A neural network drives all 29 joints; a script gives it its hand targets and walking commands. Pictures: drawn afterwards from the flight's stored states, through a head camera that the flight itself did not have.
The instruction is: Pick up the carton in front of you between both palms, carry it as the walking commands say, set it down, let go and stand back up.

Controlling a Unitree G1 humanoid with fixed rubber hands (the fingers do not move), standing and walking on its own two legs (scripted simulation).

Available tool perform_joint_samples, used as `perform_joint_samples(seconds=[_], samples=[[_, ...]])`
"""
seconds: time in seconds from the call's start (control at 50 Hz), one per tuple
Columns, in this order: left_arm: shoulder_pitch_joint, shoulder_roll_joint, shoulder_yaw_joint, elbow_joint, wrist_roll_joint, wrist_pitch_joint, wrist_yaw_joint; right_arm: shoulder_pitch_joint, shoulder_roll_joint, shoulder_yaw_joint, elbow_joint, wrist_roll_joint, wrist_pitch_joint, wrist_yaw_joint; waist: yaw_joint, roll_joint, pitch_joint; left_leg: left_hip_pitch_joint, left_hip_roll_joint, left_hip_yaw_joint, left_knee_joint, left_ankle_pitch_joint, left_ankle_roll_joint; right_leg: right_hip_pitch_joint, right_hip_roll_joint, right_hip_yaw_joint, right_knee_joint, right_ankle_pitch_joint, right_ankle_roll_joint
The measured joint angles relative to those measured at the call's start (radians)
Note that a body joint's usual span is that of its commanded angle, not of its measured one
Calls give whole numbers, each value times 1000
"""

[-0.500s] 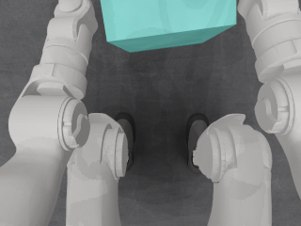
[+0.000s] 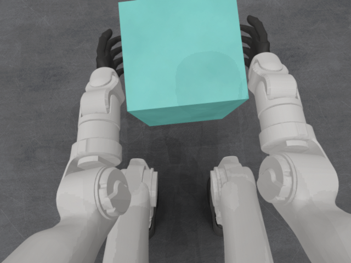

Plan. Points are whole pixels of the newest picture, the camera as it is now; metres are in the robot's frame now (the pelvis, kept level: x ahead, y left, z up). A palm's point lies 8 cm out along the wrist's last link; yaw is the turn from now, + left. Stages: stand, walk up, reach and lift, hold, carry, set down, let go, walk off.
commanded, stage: reach and lift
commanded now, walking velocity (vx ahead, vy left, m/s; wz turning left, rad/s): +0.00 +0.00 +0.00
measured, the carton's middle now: (182, 73) +0.52 -0.01 -0.14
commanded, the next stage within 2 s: none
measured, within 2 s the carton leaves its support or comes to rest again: neither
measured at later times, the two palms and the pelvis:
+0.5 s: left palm (68, 50) +0.48 +0.15 +0.07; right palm (294, 35) +0.48 -0.15 +0.07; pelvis +0.02 +0.00 +0.11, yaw +0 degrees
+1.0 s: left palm out of the picture +0.43 +0.15 +0.23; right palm out of the picture +0.43 -0.15 +0.23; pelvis +0.07 +0.00 +0.25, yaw -1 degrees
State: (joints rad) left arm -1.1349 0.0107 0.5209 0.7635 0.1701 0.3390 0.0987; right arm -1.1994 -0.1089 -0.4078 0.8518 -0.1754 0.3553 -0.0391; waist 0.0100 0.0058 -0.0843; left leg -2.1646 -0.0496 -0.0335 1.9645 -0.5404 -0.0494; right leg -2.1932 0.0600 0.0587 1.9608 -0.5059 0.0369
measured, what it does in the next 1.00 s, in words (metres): rises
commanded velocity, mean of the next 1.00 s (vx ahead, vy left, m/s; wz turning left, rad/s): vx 0.00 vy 0.00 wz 0.00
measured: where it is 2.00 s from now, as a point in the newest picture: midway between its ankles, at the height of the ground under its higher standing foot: (183, 217)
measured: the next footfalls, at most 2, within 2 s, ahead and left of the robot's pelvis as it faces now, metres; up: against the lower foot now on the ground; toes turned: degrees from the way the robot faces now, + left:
none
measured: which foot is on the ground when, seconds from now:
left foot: down 0.00-1.00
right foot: down 0.00-1.00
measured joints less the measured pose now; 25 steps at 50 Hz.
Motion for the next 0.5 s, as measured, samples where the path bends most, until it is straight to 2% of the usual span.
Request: perform_joint_samples(seconds=[0.08, 0.18, 0.36, 0.5], samples=[[8, -21, 39, -19, 58, 21, -21, 11, 25, -47, -10, -60, 11, 21, 6, -7, -29, 43, 1, 2, -79, 29, 3, 43, 0, 5, -78, 27, 0], [34, -32, 43, -71, 70, 44, -36, 34, 58, -70, -60, -97, 26, 30, 4, -5, -49, 87, -7, -2, -153, 53, 2, 92, -9, 4, -149, 43, -2], [154, -59, -19, -170, 42, 74, -36, 169, 98, -33, -187, -68, 61, 33, -5, 4, -92, 211, -9, -11, -263, 51, 7, 222, -19, -2, -260, 36, -5], [266, -86, -49, -186, 31, 69, -34, 294, 125, -10, -225, -49, 64, 30, -1, 2, -136, 369, 0, -9, -365, 38, 13, 378, -18, 1, -362, 25, -7]])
